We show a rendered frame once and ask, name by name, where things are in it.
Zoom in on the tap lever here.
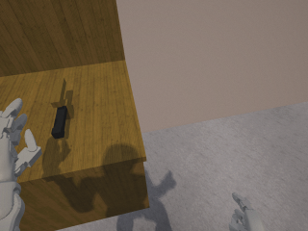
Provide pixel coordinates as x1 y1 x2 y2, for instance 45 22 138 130
51 106 67 139

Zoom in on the counter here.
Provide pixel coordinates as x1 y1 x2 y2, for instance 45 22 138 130
0 0 150 231

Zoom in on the left robot forearm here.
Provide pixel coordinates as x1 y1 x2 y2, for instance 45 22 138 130
0 180 25 231

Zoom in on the robot left hand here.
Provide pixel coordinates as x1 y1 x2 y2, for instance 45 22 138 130
0 98 42 182

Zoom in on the robot right hand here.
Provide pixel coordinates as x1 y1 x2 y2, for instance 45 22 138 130
228 192 266 231

